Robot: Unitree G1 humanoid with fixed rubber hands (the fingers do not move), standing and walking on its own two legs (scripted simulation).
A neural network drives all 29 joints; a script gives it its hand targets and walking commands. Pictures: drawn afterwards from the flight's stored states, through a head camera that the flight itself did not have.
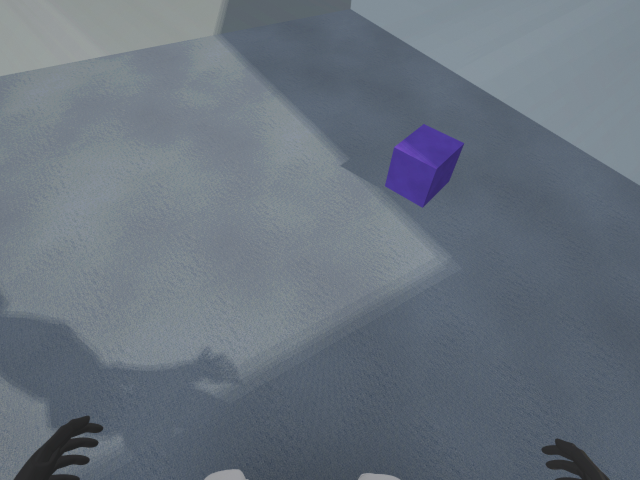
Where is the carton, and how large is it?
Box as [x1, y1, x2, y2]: [385, 124, 463, 207]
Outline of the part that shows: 424,124 394,147 385,186 422,207 448,181 463,144 462,142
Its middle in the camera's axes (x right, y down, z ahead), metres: +0.47 -0.33 +1.77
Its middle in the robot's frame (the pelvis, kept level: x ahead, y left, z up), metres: +1.46 -0.48 -0.64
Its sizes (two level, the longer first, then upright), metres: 0.246 0.207 0.223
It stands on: the floor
